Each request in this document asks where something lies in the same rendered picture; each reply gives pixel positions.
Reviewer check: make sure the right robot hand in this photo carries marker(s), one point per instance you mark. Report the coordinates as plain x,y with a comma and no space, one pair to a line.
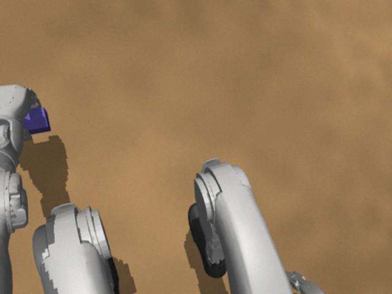
298,282

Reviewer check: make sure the left robot foot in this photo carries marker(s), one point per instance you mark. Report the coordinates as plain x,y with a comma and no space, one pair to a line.
114,275

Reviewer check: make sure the right robot foot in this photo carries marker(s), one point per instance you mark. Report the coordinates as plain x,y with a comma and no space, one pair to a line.
214,270

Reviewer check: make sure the left robot arm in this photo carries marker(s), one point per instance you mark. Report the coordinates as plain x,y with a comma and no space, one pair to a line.
13,198

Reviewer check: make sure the small box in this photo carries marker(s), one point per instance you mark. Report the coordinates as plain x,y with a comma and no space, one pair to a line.
37,121

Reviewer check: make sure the left robot hand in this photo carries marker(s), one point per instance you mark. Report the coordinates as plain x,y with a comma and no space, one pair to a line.
16,102

